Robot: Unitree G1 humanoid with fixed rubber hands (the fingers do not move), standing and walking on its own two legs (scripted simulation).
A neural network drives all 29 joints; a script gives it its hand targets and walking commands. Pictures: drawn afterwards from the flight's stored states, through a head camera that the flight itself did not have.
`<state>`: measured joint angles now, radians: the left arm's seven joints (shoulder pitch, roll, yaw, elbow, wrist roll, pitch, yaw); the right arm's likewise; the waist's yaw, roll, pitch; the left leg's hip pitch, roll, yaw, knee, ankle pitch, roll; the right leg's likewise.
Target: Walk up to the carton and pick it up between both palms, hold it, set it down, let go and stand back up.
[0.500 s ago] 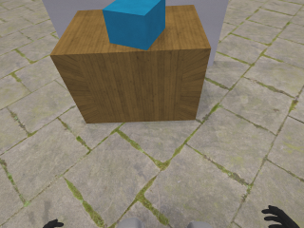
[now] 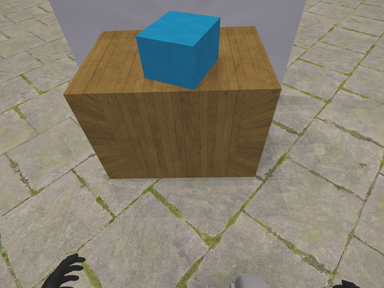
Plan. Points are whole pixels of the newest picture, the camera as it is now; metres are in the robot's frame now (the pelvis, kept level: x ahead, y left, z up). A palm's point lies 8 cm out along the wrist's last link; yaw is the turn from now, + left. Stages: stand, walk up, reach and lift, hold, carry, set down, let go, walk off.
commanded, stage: walk up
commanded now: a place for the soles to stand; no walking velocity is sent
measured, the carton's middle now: (181, 48) +1.03 +0.07 +0.00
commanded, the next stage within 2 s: none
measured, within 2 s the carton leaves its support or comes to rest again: neither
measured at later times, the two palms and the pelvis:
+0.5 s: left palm (53, 267) +0.19 +0.35 -0.09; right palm (327, 243) +0.22 -0.28 -0.08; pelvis +0.11 +0.03 -0.02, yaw +1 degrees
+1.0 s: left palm (60, 228) +0.27 +0.36 -0.09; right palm (304, 191) +0.36 -0.27 -0.09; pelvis +0.22 +0.04 -0.02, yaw -1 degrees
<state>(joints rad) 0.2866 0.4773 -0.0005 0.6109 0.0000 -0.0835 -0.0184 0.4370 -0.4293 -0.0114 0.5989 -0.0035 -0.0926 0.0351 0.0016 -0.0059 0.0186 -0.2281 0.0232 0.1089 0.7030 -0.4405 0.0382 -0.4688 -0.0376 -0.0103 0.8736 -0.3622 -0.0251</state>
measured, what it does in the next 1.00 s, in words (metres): walks ahead: right foot, then left foot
